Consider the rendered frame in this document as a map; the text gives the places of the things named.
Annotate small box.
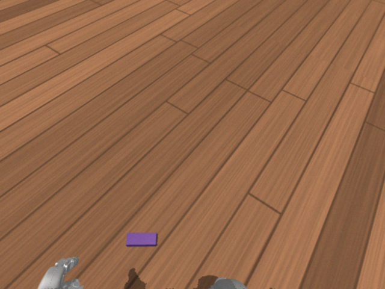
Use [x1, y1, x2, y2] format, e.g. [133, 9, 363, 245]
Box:
[126, 232, 157, 247]

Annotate left robot hand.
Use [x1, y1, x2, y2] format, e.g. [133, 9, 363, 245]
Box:
[38, 257, 84, 289]

